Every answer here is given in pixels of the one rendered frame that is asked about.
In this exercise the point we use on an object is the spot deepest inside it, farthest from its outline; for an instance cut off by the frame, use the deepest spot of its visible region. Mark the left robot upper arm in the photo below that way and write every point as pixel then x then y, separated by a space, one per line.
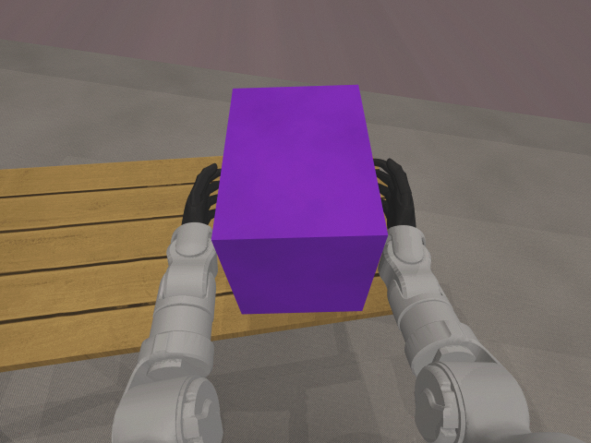
pixel 176 410

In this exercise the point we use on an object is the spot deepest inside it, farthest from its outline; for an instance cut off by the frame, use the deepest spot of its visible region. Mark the right robot upper arm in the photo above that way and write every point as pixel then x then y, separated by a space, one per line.
pixel 474 402

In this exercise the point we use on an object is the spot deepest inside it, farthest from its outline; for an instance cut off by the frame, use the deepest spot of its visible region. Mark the right robot forearm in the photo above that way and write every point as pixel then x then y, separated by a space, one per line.
pixel 431 330

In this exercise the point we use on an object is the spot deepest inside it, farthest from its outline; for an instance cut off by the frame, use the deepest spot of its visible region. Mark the table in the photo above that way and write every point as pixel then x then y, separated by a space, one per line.
pixel 82 254

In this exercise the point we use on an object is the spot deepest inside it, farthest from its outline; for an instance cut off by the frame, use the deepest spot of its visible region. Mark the left robot forearm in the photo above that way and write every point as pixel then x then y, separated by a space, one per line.
pixel 180 339

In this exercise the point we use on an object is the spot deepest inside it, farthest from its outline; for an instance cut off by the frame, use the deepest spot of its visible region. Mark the robot left hand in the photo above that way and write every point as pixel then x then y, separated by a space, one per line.
pixel 199 200

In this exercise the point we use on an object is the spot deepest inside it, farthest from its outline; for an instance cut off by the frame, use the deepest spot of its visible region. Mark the robot right hand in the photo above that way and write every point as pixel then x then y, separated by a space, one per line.
pixel 399 205

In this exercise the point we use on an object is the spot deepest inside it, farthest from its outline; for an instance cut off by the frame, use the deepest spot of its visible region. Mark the carton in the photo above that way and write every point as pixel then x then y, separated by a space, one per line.
pixel 299 225

